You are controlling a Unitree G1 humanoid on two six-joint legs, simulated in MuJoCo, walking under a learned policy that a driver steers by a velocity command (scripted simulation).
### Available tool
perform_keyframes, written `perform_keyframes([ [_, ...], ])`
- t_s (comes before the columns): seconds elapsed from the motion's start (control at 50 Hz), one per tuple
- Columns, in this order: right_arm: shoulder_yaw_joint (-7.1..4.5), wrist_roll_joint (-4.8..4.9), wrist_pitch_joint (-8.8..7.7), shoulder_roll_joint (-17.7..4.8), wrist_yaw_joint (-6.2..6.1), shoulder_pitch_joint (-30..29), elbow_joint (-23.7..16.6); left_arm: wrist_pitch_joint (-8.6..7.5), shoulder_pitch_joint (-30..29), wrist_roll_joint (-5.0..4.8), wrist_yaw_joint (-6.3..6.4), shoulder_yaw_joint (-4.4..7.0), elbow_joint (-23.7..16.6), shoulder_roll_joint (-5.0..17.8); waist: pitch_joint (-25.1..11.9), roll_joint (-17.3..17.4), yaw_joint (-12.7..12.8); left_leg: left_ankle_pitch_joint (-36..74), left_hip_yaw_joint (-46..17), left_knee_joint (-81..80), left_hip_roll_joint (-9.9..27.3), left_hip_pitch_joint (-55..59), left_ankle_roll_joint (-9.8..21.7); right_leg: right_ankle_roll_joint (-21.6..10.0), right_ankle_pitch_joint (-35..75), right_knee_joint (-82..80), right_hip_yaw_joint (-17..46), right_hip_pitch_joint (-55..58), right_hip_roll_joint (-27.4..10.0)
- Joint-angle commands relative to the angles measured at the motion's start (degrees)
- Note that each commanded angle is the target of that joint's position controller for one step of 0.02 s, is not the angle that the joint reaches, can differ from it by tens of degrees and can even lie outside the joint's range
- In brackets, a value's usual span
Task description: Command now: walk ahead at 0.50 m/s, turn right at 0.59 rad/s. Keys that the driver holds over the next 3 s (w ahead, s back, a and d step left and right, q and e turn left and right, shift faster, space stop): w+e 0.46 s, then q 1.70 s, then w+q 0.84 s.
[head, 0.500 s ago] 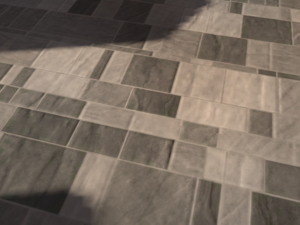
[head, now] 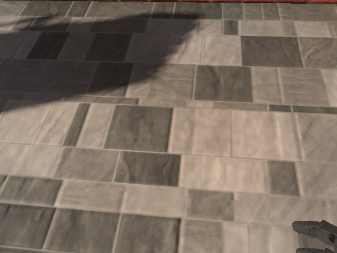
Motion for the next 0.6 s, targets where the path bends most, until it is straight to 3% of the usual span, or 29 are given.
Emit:
perform_keyframes([
  [0.02, -2.55, 0.43, -1.83, -7.3, 0.29, -2.6, -4.6, 0.02, 0.2, 0.03, 0.5, 2.55, -2.6, 8.9, -1.6, -10.0, -2.4, -4.7, 0.9, -2.5, -1.6, 6.8, 2.2, -6.2, 18.3, -0.2, 13.9, -0.3, -14.5],
  [0.04, -3.2, 0.32, -2.13, -8.1, 0.02, 1.9, -3.5, 0.14, -1.0, 0.07, 0.45, 2.32, -2.9, 8.1, -3.3, -10.4, -5.0, -4.3, 2.1, -5.0, -2.0, 13.1, 3.6, -5.0, 21.3, 3.3, 13.6, -1.0, -13.0],
  [0.06, -4.07, -0.46, -2.45, -10.0, -0.36, 8.4, -2.5, -0.02, -1.7, 0.38, 0.19, 1.48, -3.7, 5.8, -8.7, -9.0, -8.2, -3.7, -0.3, -4.6, 1.7, 24.9, 6.2, -3.1, 22.4, 12.3, 11.0, -4.2, -10.0],
  [0.08, -4.87, -0.99, -2.26, -13.3, -0.91, 17.6, -1.9, -0.19, -0.6, 1.63, 0.17, 0.25, -5.0, 2.6, -17.5, -1.1, -11.0, -6.0, -11.5, -3.4, 12.3, 40.7, 9.7, -0.6, 8.8, 29.0, 5.0, -12.8, -5.5],
  [0.1, -5.52, -1.22, -1.49, -16.0, -0.32, 20.3, 0.4, -0.68, 7.7, -0.6, 0.13, -0.33, -6.3, 1.2, -21.5, 19.3, -6.4, -19.8, -39.1, -9.7, 23.3, 54.3, 18.7, 2.5, -16.0, 44.9, 0.2, -33.3, 0.0],
  [0.12, -4.24, 0.15, -1.18, -9.7, -0.24, 17.9, -1.1, -0.58, 6.2, -1.13, 0.32, 0.74, -4.3, 7.6, -15.6, 10.3, -8.0, -31.1, -38.9, -12.0, 22.6, 50.3, 17.0, 3.4, -12.5, 51.1, 1.4, -39.0, -5.1],
  [0.14, -3.4, 0.21, -0.68, -6.7, -0.65, 15.7, -1.6, -0.26, -0.4, -0.6, 0.2, 1.49, -5.0, 10.0, -8.7, 4.8, -9.5, -29.1, -28.5, -12.5, 19.9, 43.2, 14.4, 3.9, -6.9, 51.9, -0.5, -40.0, -6.9],
  [0.16, -2.96, -0.38, -0.28, -6.2, -0.74, 13.2, -1.7, -0.05, -3.3, 0.0, 0.22, 1.5, -5.7, 9.2, -4.9, 0.9, -8.5, -21.8, -21.7, -13.6, 17.4, 36.3, 13.2, 4.3, -3.1, 50.7, -2.1, -38.1, -8.7],
  [0.18, -2.67, -0.59, -0.09, -5.3, -0.85, 11.9, -1.1, -0.09, -5.2, 0.5, -0.03, 1.64, -6.5, 8.3, -2.0, 0.9, -7.7, -16.2, -16.8, -14.8, 15.5, 31.5, 13.1, 4.4, -0.7, 48.1, -2.3, -37.2, -10.2],
  [0.2, -2.42, -0.93, -0.21, -4.9, -1.03, 11.4, -0.8, 0.09, -4.8, 0.12, -0.44, 1.59, -6.7, 7.1, -1.4, 2.6, -6.5, -12.9, -12.5, -16.2, 13.9, 28.3, 12.5, 4.3, 0.7, 46.5, -2.7, -34.7, -11.6],
  [0.26, -2.85, -0.31, -0.81, -5.7, -1.06, 11.7, 0.8, 0.83, -5.6, -0.15, -0.81, 0.89, -7.6, 4.0, -0.3, 3.4, -5.9, -6.9, -5.3, -19.6, 13.5, 25.7, 13.8, 5.0, 2.3, 42.2, -4.8, -34.9, -13.0],
  [0.32, -3.57, -0.43, -0.7, -8.0, -1.21, 12.3, 2.3, 0.85, -8.5, 0.25, -1.11, 0.45, -8.7, 3.3, -0.3, 1.8, -6.2, -0.8, 0.0, -20.7, 14.3, 27.6, 14.6, 5.9, 8.3, 35.5, -5.2, -37.1, -13.7],
  [0.4, -3.76, -0.02, 0.13, -9.5, -1.49, 12.9, 3.6, 0.01, -14.7, 0.17, -2.52, -0.17, -9.7, 2.3, 1.0, 1.1, -8.4, 2.7, 8.4, -20.5, 12.5, 28.9, 12.3, 5.1, 19.3, 22.4, -8.7, -33.9, -12.8],
  [0.46, -4.17, 0.76, 0.9, -11.1, -1.55, 15.2, 5.0, -0.06, -19.1, -0.05, -3.53, -0.3, -11.4, 2.2, 2.4, 1.1, -9.7, 3.6, 11.1, -19.9, 13.8, 32.3, 11.2, 3.7, 19.1, 16.2, -11.1, -32.4, -11.9],
  [0.48, -4.19, 1.16, 1.27, -11.3, -1.47, 15.9, 5.6, -0.14, -20.1, 0.18, -3.71, -0.35, -12.1, 2.0, 3.2, 0.8, -9.6, 8.6, 11.4, -18.4, 14.2, 32.6, 11.0, 2.9, 17.0, 14.0, -11.4, -30.9, -11.1],
  [0.52, -4.31, 1.94, 2.0, -12.6, -1.5, 16.5, 6.6, -0.48, -17.9, 1.14, -3.76, 0.43, -12.3, 3.2, 0.9, 2.1, -6.9, 27.8, 11.7, -11.6, 14.5, 34.3, 10.3, 0.8, 12.1, 10.7, -13.4, -23.7, -7.3],
  [0.54, -4.18, 2.3, 2.25, -12.9, -1.56, 15.8, 6.9, -0.69, -11.9, 1.63, -3.61, 1.45, -10.6, 4.9, -2.7, 2.2, -3.0, 34.2, 12.6, -4.5, 13.1, 34.1, 9.0, -0.7, 14.8, 6.7, -14.1, -15.3, -5.2],
  [0.56, -3.52, 2.27, 2.16, -11.6, -1.55, 16.0, 7.2, -0.71, -4.5, 1.96, -2.98, 2.67, -8.3, 7.5, -6.7, 1.0, 1.0, 32.9, 14.1, 5.0, 10.8, 29.1, 6.9, -2.2, 24.4, 2.6, -14.1, -2.4, -4.4],
  [0.58, -1.76, -0.04, 1.61, -7.6, -1.35, 16.5, 5.5, -0.35, 2.8, 3.04, -1.73, 3.57, -6.9, 12.3, -14.8, -6.2, 3.0, 6.6, 14.0, 22.1, 6.6, 15.6, 3.8, -5.6, 49.0, 7.4, -2.4, 16.1, -15.9],
  [0.6, 0.54, -0.4, 1.1, -2.3, -0.39, 25.2, 5.9, -0.4, 0.6, 4.54, -1.23, 2.58, -8.3, 15.0, -26.4, -17.6, -2.4, -42.0, 6.4, 42.7, -1.9, 0.9, 0.3, -17.9, 66.9, 7.4, 20.6, 29.9, -34.6],
])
